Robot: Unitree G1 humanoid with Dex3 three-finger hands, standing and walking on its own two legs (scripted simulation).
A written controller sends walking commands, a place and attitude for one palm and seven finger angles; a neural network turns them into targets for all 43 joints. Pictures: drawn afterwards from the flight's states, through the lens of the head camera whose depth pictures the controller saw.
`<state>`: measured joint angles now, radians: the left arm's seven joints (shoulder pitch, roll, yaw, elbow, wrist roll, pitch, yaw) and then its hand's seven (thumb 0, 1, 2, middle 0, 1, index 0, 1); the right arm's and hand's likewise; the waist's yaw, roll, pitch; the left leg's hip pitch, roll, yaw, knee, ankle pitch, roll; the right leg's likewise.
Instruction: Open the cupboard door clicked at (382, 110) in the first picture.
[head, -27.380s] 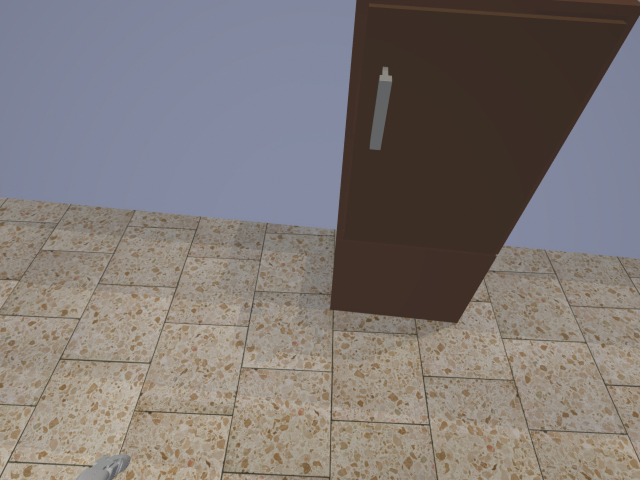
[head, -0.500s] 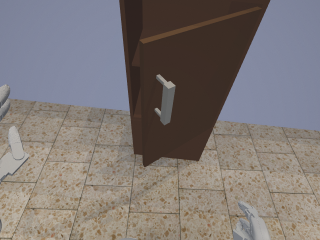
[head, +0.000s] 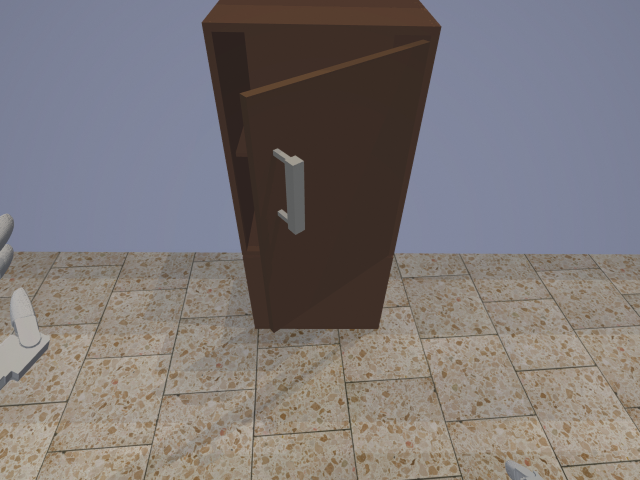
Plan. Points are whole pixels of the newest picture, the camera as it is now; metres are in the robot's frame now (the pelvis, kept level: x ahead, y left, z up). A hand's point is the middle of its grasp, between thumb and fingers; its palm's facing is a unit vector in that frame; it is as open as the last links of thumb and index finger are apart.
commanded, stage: stop stepping back and stand still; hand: left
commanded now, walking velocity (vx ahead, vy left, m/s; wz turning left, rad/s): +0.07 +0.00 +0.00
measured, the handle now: (288, 191) +0.56 +0.09 +0.08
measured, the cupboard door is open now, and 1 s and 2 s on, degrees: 40 40 40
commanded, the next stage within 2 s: let the arm hang, fingers relaxed in 0.38 s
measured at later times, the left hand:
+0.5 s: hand (47, 373) +0.18 +0.27 +0.14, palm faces +0.41 -0.79 -0.46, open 7.4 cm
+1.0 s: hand out of the picture -0.01 +0.18 -0.16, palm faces +0.06 -0.97 -0.24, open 7.2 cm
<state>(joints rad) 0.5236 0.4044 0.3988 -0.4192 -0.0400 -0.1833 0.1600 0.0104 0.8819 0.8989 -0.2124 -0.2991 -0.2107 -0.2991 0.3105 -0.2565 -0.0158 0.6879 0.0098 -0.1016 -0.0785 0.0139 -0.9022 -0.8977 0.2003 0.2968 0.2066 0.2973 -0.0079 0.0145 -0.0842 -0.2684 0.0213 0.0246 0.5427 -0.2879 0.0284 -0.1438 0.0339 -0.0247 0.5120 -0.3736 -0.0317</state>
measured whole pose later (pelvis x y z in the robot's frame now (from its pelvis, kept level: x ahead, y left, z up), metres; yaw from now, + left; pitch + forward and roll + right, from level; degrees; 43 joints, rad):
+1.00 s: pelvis -0.03 -0.01 +0.01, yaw +3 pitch -2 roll +0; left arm 0.26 0.19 0.02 1.02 0.01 0.02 0.03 -0.02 0.94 0.90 -0.20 -0.30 -0.20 -0.30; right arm 0.24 -0.17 -0.02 1.04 -0.02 0.03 -0.04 0.01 -0.91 -0.90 0.20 0.30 0.20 0.30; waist -0.01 0.01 0.07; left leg -0.21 0.01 0.00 0.50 -0.26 0.00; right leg -0.14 0.05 -0.04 0.46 -0.30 -0.06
